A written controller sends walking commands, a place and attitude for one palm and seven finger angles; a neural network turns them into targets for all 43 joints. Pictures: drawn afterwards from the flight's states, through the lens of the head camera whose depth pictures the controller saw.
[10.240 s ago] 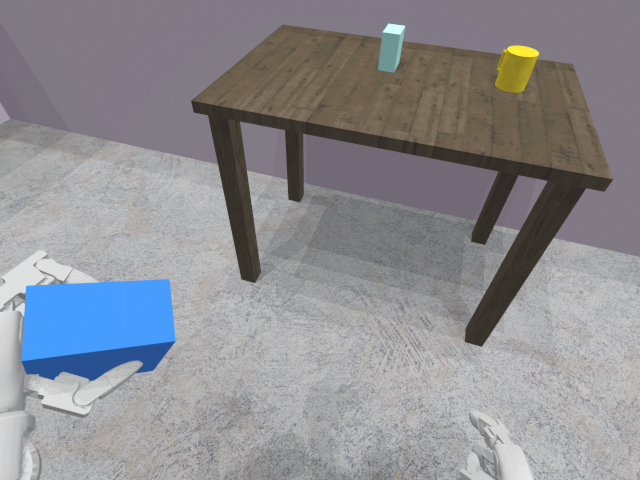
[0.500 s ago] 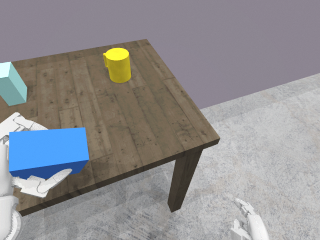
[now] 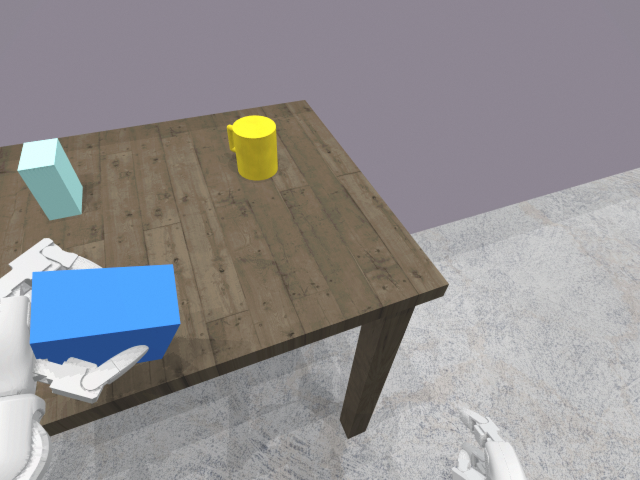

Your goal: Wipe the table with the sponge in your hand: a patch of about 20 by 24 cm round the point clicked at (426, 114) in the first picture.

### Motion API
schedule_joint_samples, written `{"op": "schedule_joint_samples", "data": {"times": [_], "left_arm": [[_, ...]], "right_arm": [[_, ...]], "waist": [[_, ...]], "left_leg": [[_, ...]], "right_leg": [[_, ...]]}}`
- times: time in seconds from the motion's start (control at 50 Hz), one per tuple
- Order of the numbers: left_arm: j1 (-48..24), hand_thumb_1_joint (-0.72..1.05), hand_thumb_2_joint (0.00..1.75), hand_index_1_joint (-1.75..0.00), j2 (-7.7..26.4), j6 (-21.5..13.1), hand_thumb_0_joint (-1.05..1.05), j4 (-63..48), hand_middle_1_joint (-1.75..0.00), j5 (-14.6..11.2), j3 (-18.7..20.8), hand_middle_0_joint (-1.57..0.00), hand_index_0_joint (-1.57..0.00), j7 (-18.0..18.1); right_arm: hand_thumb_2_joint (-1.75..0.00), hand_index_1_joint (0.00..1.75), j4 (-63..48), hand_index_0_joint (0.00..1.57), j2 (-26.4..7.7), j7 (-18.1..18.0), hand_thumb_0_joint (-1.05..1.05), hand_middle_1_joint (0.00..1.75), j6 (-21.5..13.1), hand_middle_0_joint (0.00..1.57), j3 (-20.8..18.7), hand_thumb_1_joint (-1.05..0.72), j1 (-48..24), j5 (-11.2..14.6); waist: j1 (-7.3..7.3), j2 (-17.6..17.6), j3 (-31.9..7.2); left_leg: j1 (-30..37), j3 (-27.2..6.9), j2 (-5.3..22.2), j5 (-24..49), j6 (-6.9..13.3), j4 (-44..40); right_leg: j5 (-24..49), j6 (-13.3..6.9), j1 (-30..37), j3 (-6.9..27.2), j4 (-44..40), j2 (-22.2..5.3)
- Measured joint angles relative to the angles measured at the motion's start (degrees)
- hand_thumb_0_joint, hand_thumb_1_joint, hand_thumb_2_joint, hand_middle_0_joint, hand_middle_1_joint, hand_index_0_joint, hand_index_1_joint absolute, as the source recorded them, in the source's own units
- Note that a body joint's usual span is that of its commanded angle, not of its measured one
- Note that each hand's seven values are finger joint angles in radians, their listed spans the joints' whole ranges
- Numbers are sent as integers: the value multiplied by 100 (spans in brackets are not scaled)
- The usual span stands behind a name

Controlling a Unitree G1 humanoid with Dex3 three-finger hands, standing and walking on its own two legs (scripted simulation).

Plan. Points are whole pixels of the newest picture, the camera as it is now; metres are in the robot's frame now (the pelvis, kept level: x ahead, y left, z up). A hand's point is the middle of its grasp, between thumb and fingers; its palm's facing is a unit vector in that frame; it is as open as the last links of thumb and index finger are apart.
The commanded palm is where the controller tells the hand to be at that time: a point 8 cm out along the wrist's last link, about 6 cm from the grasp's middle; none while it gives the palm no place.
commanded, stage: come to a stop and stand still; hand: left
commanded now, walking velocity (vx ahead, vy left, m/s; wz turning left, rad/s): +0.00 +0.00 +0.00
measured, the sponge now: (127, 320) +0.23 +0.22 +0.14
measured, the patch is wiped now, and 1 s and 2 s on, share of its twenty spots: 0.00 0.00 0.00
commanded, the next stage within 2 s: look again from close up in 0.18 s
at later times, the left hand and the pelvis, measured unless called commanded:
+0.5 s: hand (95, 290) +0.24 +0.25 +0.16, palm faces +0.36 -0.85 -0.39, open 9.9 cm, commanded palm +0.18 +0.29 +0.17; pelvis +0.01 +0.02 +0.00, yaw -2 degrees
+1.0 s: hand (53, 260) +0.26 +0.30 +0.18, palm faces +0.41 -0.78 -0.47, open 9.9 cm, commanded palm +0.17 +0.31 +0.17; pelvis +0.01 +0.03 -0.01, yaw +0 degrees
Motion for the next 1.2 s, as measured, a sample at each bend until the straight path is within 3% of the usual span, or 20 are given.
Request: {"op": "schedule_joint_samples", "data": {"times": [0.14,0.28,0.32,0.38,0.44,0.52,0.58,0.68,0.78,0.92,0.94,0.98,1.02,1.06,1.12,1.2], "left_arm": [[117,-48,102,-134,97,-41,0,-11,-134,-8,99,-77,-77,-5],[268,-48,102,-134,77,6,0,-30,-134,-23,48,-77,-77,-30],[-482,-48,102,-133,562,-186,0,258,-134,286,245,-77,-77,-312],[-1215,-48,102,-134,894,-539,0,846,-134,61,751,-77,-77,-321],[-925,-48,102,-134,567,-580,-1,688,-134,-117,806,-77,-77,-253],[33,-48,102,-134,99,-654,-1,16,-134,-94,165,-77,-77,-368],[410,-48,102,-134,159,-680,0,-182,-134,-47,-41,-77,-77,-481],[86,-48,102,-134,457,-610,0,29,-134,-86,397,-77,-77,-389],[-354,-48,102,-134,238,-545,-1,-45,-134,-100,552,-77,-77,-237],[-135,-48,102,-134,56,-534,0,-251,-134,-53,172,-77,-77,-299],[-91,-48,102,-134,88,-512,0,-232,-134,-57,172,-77,-77,-315],[-848,-48,102,-134,655,-567,0,71,-134,360,405,-77,-77,-571],[-1732,-48,102,-134,1174,-637,0,519,-134,345,831,-77,-77,-584],[-2049,-48,102,-134,1298,-617,-1,715,-134,191,1222,-77,-77,-521],[-1372,-48,102,-134,865,-557,-1,333,-134,-53,1295,-77,-77,-465],[56,-48,102,-134,222,-564,-1,-258,-134,-57,468,-77,-77,-608]], "right_arm": [[-90,30,-10,21,-63,36,1,30,19,20,-45,-90,81,26],[-90,30,14,20,-141,16,2,30,32,20,-112,-90,73,53],[-90,30,-33,20,-133,-8,1,30,-152,20,-185,-90,177,-9],[-90,30,29,20,-126,109,1,30,-256,20,-141,-90,21,39],[-90,30,-75,20,-202,253,2,30,-376,20,-185,-90,-29,74],[-90,30,-107,20,-236,306,1,30,-446,20,-228,-90,21,94],[-90,30,-72,20,-132,241,2,30,-419,20,-194,-90,64,77],[-90,30,-68,20,-6,152,2,30,-366,20,-116,-90,29,72],[-90,30,-90,20,-63,204,2,30,-432,20,-101,-90,-174,59],[-90,30,-265,21,-36,228,1,30,-344,20,-99,-90,-393,40],[-90,30,-296,21,-21,216,1,30,-318,20,-98,-90,-390,41],[-90,30,-411,20,-19,178,1,30,-466,20,-193,-90,-225,-42],[-90,30,-365,20,-23,259,1,30,-450,20,-210,-90,-290,-57],[-90,30,-339,20,-58,397,1,30,-418,20,-204,-90,-327,-38],[-90,30,-351,20,-120,606,1,30,-373,20,-255,-90,-192,40],[-90,30,-208,20,-129,592,1,30,-244,20,-217,-90,75,124]], "waist": [[-108,61,17],[-121,85,48],[86,44,143],[153,-50,324],[28,17,368],[-110,93,288],[-132,-12,243],[-33,-213,274],[51,-201,310],[-61,-183,250],[-78,-187,252],[111,-205,347],[208,-273,600],[210,-222,715],[106,46,659],[-69,291,468]], "left_leg": [[-2,38,-28,57,28,-106],[9,51,-34,14,36,-104],[-229,-23,14,-53,25,143],[-332,18,46,-64,13,229],[-276,145,-8,-105,68,208],[-163,224,-98,-226,151,217],[-91,193,-130,-307,157,245],[-21,103,-132,-387,138,310],[17,106,-97,-443,153,372],[15,172,-99,-419,202,340],[16,175,-103,-405,207,327],[-238,101,-81,-416,210,533],[-380,81,-143,-378,194,655],[-458,154,-182,-342,214,709],[-426,324,-204,-364,282,719],[-249,411,-189,-375,293,622]], "right_leg": [[65,26,-22,40,-88,-20],[16,39,-23,56,-67,-26],[-11,45,-169,-20,40,7],[-5,-20,-303,19,132,33],[-79,42,-364,146,283,-28],[-250,143,-333,233,437,-120],[-363,163,-262,207,500,-154],[-457,151,-142,121,526,-158],[-417,175,-39,125,431,-121],[-313,223,-25,190,316,-117],[-297,227,-22,193,300,-120],[-293,204,-206,112,419,-113],[-372,105,-435,92,752,-192],[-422,107,-598,192,948,-234],[-417,204,-668,367,1051,-255],[-358,298,-510,458,921,-231]]}}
